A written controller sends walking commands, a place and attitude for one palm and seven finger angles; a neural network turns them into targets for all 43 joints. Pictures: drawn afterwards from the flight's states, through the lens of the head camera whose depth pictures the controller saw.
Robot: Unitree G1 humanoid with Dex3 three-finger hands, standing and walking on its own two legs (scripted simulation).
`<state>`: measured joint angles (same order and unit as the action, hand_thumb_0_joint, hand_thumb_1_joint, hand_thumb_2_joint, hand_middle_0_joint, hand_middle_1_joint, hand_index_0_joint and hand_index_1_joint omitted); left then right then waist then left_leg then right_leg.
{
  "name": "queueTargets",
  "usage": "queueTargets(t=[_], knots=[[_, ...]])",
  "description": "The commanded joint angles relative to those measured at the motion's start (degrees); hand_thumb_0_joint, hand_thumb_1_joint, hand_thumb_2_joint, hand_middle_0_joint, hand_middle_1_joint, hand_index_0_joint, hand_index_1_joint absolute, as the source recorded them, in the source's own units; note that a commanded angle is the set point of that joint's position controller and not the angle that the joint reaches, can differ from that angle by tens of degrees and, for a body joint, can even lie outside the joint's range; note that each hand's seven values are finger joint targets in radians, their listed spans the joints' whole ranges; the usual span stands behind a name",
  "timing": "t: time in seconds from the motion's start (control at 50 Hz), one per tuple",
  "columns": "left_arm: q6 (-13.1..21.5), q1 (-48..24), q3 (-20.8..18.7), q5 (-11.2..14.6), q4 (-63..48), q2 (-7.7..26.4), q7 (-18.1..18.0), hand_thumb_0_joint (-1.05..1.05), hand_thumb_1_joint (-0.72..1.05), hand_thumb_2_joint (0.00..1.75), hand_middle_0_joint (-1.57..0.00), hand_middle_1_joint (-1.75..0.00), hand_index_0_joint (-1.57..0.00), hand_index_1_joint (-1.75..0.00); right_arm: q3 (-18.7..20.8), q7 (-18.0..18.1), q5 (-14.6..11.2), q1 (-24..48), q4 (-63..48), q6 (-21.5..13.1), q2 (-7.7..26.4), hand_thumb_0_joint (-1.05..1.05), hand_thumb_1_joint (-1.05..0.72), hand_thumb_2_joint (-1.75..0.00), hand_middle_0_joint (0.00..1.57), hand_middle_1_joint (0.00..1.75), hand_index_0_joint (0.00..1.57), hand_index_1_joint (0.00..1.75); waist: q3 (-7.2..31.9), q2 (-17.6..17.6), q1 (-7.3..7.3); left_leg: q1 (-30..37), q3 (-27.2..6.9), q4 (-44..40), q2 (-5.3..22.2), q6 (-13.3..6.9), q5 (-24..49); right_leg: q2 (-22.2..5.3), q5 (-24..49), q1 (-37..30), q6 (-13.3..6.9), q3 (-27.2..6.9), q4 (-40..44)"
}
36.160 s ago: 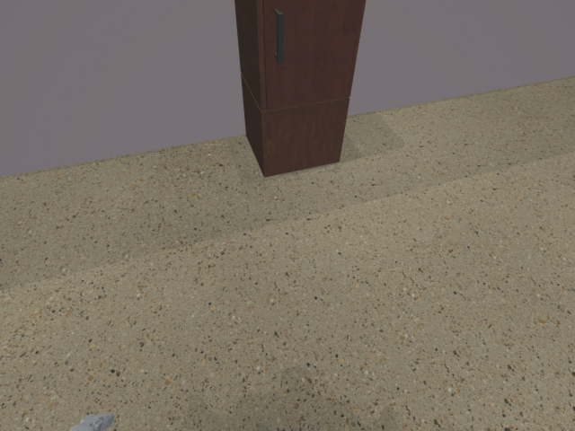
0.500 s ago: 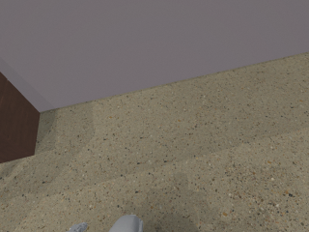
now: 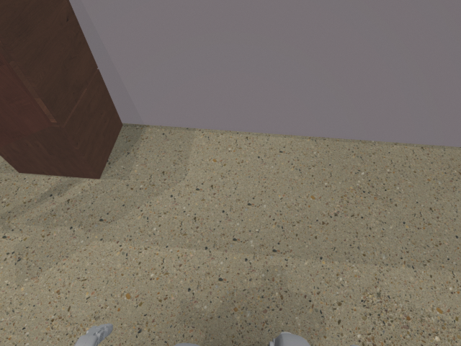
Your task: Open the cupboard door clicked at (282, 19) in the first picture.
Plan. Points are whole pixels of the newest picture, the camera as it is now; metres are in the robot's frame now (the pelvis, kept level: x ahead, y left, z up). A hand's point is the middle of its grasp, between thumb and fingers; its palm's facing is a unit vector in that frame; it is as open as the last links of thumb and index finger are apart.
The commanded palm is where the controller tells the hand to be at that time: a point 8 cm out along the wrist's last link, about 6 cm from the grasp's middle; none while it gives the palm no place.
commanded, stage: turn to face it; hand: left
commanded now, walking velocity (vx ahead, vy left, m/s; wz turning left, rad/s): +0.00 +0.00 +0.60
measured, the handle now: out of the picture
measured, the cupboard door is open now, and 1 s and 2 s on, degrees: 43 43 43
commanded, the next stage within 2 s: take the last steps up to it in 1.06 s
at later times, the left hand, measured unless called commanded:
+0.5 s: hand out of the picture -0.01 +0.20 -0.19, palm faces +0.35 -0.91 -0.23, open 7.4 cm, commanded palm none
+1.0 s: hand out of the picture +0.03 +0.16 -0.15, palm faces +0.53 -0.80 -0.28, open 7.4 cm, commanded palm none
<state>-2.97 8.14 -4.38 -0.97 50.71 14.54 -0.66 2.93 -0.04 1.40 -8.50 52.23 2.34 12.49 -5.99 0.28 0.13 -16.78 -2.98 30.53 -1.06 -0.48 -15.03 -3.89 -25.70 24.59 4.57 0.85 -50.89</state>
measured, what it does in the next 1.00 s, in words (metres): steps on the spot, turning left: right foot, then left foot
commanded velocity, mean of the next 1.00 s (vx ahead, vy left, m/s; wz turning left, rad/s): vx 0.00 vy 0.00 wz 0.50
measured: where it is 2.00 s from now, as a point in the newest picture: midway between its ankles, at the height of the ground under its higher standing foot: outside the picture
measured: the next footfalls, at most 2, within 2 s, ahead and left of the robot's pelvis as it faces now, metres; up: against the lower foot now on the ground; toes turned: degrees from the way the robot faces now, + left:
right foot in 0.08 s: +0.05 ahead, -0.14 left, +0.00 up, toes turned +1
left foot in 0.46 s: +0.03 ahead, +0.10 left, +0.00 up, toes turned +23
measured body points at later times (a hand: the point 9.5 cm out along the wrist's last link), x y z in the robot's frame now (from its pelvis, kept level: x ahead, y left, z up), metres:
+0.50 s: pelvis +0.01 -0.01 -0.02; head +0.06 +0.03 +0.43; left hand -0.03 +0.25 -0.17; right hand +0.21 -0.22 -0.14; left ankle -0.01 +0.08 -0.74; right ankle +0.01 -0.15 -0.71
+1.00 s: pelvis +0.05 -0.05 +0.00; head +0.10 -0.05 +0.45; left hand +0.00 +0.21 -0.13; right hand +0.24 -0.23 -0.16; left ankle -0.04 +0.05 -0.66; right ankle +0.09 -0.14 -0.73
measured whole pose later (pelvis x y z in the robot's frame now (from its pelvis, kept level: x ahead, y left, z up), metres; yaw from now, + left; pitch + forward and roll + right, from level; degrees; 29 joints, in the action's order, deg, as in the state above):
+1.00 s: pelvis +0.05 -0.05 +0.00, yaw +34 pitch +0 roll +1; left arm -0.4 9.7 -2.1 -1.2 50.8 9.7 -1.5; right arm 4.6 -0.3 0.8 -10.0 55.3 4.5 13.8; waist -5.6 2.7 1.7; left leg -27.6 -2.9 63.3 -2.7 2.0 -26.5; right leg -2.3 -18.6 13.2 -1.5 4.9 -31.7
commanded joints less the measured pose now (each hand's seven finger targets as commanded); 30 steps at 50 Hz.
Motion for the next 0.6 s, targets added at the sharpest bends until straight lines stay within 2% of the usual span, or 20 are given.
queueTargets(t=[0.0,0.02,0.04,0.06,0.08,0.1,0.14,0.16,0.18,0.24,0.32,0.36,0.38,0.4,0.42,0.44,0.46,0.5,0.54,0.58], knots=[[2.05,4.28,-0.74,0.33,-3.80,3.40,-0.03,0.00,0.90,0.90,-0.20,-0.30,-0.20,-0.30,3.88,0.62,0.06,1.91,-4.03,-0.52,12.48,0.00,-0.90,-0.90,0.20,0.30,0.20,0.30,9.16,9.73,-0.84,0.60,-13.37,-5.07,10.98,-7.21,18.85,3.61,5.56,-10.02,-0.40,2.85,14.10],[2.56,6.53,-1.05,0.31,-3.58,4.49,-0.18,0.00,0.90,0.90,-0.20,-0.30,-0.20,-0.30,3.84,0.51,-0.31,2.71,-4.42,-0.47,11.86,0.00,-0.90,-0.90,0.20,0.30,0.20,0.30,9.55,8.08,-2.24,-3.10,-13.17,-2.31,9.22,-5.50,16.47,3.31,10.90,-16.16,-0.65,2.62,21.56],[3.25,9.11,-1.68,-0.15,-3.14,7.50,-0.64,0.00,0.90,0.90,-0.20,-0.30,-0.20,-0.30,3.58,0.24,-0.78,2.59,-4.96,-0.51,9.39,0.00,-0.90,-0.90,0.20,0.30,0.20,0.30,10.74,-0.23,-3.59,-9.62,-9.66,4.42,4.91,-2.26,6.54,-3.93,12.92,-24.04,-2.34,-3.87,30.38],[3.64,10.02,-2.65,-0.93,-3.00,12.64,-1.13,0.00,0.90,0.90,-0.20,-0.30,-0.20,-0.30,3.00,-0.07,-1.02,2.13,-6.30,-0.66,5.38,0.00,-0.90,-0.90,0.20,0.30,0.20,0.30,10.30,-17.45,-3.98,-19.33,1.10,19.16,-3.99,2.58,-16.08,-20.51,20.29,-27.82,-9.20,-20.33,34.58],[3.38,9.78,-1.96,-0.53,-3.57,13.33,-1.14,0.00,0.90,0.90,-0.20,-0.30,-0.20,-0.30,3.11,-0.36,-0.47,2.96,-6.83,-0.46,7.23,0.00,-0.90,-0.90,0.20,0.30,0.20,0.30,9.17,-14.68,-4.14,-17.99,-0.55,32.21,-1.79,2.12,-21.99,-25.62,24.52,-20.39,-13.96,-19.94,34.10],[3.60,7.51,-1.62,-0.36,-3.73,10.44,-1.48,0.00,0.90,0.90,-0.20,-0.30,-0.20,-0.30,3.43,-0.25,-0.35,3.77,-5.71,0.15,7.25,0.00,-0.90,-0.90,0.20,0.30,0.20,0.30,8.15,-17.05,-2.66,-18.57,-2.07,39.15,0.08,2.26,-19.66,-22.33,26.62,-17.79,-13.92,-19.14,33.23],[3.27,2.49,-0.56,-0.16,-4.98,6.74,-1.54,0.00,0.90,0.90,-0.20,-0.30,-0.20,-0.30,3.11,-0.93,-0.34,2.50,-3.72,0.85,6.49,0.00,-0.90,-0.90,0.20,0.30,0.20,0.30,5.66,-12.53,0.03,-17.98,0.13,42.26,2.24,3.41,-12.14,-16.26,31.74,-16.47,-11.75,-6.46,30.74],[3.49,2.44,-0.30,-0.18,-5.24,6.20,-1.44,0.00,0.90,0.90,-0.20,-0.30,-0.20,-0.30,2.74,-1.26,-0.43,2.05,-3.39,1.08,5.51,0.00,-0.90,-0.90,0.20,0.30,0.20,0.30,5.67,-12.19,0.47,-17.27,1.50,40.52,2.11,3.88,-10.45,-14.78,34.23,-16.43,-10.63,-2.59,30.40],[3.66,2.77,-0.31,-0.25,-5.12,6.23,-1.49,0.00,0.90,0.90,-0.20,-0.30,-0.20,-0.30,2.41,-1.42,-0.53,2.03,-3.09,1.13,5.23,0.00,-0.90,-0.90,0.20,0.30,0.20,0.30,6.49,-12.24,0.35,-16.45,2.65,37.17,2.16,4.23,-10.15,-14.30,36.75,-18.14,-10.26,-0.62,29.92],[3.76,6.37,-0.93,-0.41,-3.78,7.64,-1.49,0.00,0.90,0.90,-0.20,-0.30,-0.20,-0.30,1.79,-1.72,-0.74,4.72,-3.36,0.95,4.00,0.00,-0.90,-0.90,0.20,0.30,0.20,0.30,7.23,-10.31,-1.59,-13.72,6.04,25.75,1.96,4.53,-11.04,-15.23,42.96,-22.42,-10.19,2.77,28.03],[3.56,8.50,-1.75,-0.79,-1.99,9.36,-1.25,0.00,0.90,0.90,-0.20,-0.30,-0.20,-0.30,1.27,-1.82,-0.96,6.28,-4.09,0.19,3.41,0.00,-0.90,-0.90,0.20,0.30,0.20,0.30,7.47,-12.58,-2.87,-8.86,8.89,13.64,1.13,3.34,-11.76,-17.10,45.81,-23.51,-10.41,4.13,24.91],[3.38,8.08,-2.14,-0.48,-1.94,9.99,-0.94,0.00,0.90,0.90,-0.20,-0.30,-0.20,-0.30,1.44,-1.57,-0.85,4.08,-3.77,-0.15,4.34,0.00,-0.90,-0.90,0.20,0.30,0.20,0.30,8.06,-11.23,-1.55,-3.10,10.26,6.33,0.18,2.65,-6.86,-16.97,44.17,-21.06,-8.74,5.93,21.57],[3.29,7.34,-2.27,-0.21,-1.89,10.03,-0.73,0.00,0.90,0.90,-0.20,-0.30,-0.20,-0.30,1.74,-1.51,-0.65,1.81,-3.42,-0.32,5.24,0.00,-0.90,-0.90,0.20,0.30,0.20,0.30,8.75,-10.73,0.08,2.18,10.21,0.79,-0.04,1.99,-2.39,-16.31,41.49,-18.01,-7.00,7.65,18.00],[3.11,6.07,-2.25,0.26,-2.51,9.26,-0.46,0.00,0.90,0.90,-0.20,-0.30,-0.20,-0.30,2.56,-1.46,-0.42,-2.61,-2.52,-0.77,8.09,0.00,-0.90,-0.90,0.20,0.30,0.20,0.30,11.57,-4.48,2.90,11.89,6.77,-5.17,3.05,0.37,7.38,-15.11,35.50,-11.72,-4.38,9.91,9.58],[2.76,5.47,-1.37,0.60,-4.55,5.39,0.03,0.00,0.90,0.90,-0.20,-0.30,-0.20,-0.30,4.24,-1.21,0.06,-6.46,-2.52,-1.09,14.63,0.00,-0.90,-0.90,0.20,0.30,0.20,0.30,13.95,14.23,4.83,21.91,-15.09,-6.74,18.71,-7.12,26.74,-6.32,1.96,4.73,0.18,11.84,-4.40],[2.23,0.90,-0.35,0.16,-6.98,3.93,-0.34,0.00,0.90,0.90,-0.20,-0.30,-0.20,-0.30,4.77,-0.60,-0.06,-10.60,-1.15,-0.57,18.01,0.00,-0.90,-0.90,0.20,0.30,0.20,0.30,13.60,16.14,6.79,19.03,-21.86,-8.35,26.02,-13.80,36.88,-3.45,-14.72,9.34,-0.10,5.29,-12.48],[1.58,-2.07,-0.56,-0.16,-6.91,4.42,-0.91,0.00,0.90,0.90,-0.20,-0.30,-0.20,-0.30,4.40,0.10,0.00,-10.46,-1.03,-0.78,16.38,0.00,-0.90,-0.90,0.20,0.30,0.20,0.30,12.70,12.29,6.55,15.88,-20.99,-8.87,23.94,-13.61,30.34,-3.61,-11.94,10.78,-0.40,1.11,-15.88],[1.25,-1.85,-0.95,-0.03,-4.54,4.45,-0.51,0.00,0.90,0.90,-0.20,-0.30,-0.20,-0.30,3.58,1.02,0.18,-3.75,-2.98,-0.99,13.74,0.00,-0.90,-0.90,0.20,0.30,0.20,0.30,7.85,11.32,3.42,7.43,-16.38,-11.22,18.55,-10.98,19.75,-3.67,-3.47,9.85,-0.16,-1.51,-17.79],[1.09,1.31,-1.04,-0.27,-2.57,4.14,0.07,0.00,0.90,0.90,-0.20,-0.30,-0.20,-0.30,2.84,1.14,0.15,-0.87,-3.69,-1.56,11.98,0.00,-0.90,-0.90,0.20,0.30,0.20,0.30,8.15,7.55,0.90,6.49,-12.14,-11.45,15.37,-9.20,18.73,-2.94,1.50,7.96,0.20,-1.37,-16.34],[1.16,2.02,-0.93,-0.14,-2.34,3.78,0.12,0.00,0.90,0.90,-0.20,-0.30,-0.20,-0.30,2.68,1.09,0.02,-1.64,-3.33,-1.86,11.71,0.00,-0.90,-0.90,0.20,0.30,0.20,0.30,9.33,5.58,0.67,8.08,-10.89,-10.70,14.17,-8.97,21.38,-1.97,2.63,6.72,0.42,-0.95,-12.70]])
